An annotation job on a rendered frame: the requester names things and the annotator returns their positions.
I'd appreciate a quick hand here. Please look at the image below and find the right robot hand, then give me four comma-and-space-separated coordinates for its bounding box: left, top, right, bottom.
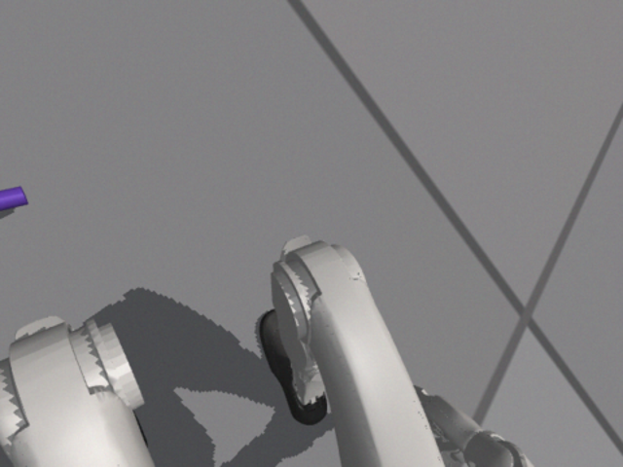
414, 385, 484, 467

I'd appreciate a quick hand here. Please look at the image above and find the right robot arm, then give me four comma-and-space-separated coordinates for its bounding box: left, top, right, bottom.
463, 431, 534, 467

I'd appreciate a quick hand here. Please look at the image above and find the right robot foot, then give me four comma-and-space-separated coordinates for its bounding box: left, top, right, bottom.
260, 309, 327, 425

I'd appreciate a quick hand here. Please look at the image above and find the bottle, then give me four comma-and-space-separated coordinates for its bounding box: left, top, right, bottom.
0, 187, 28, 211

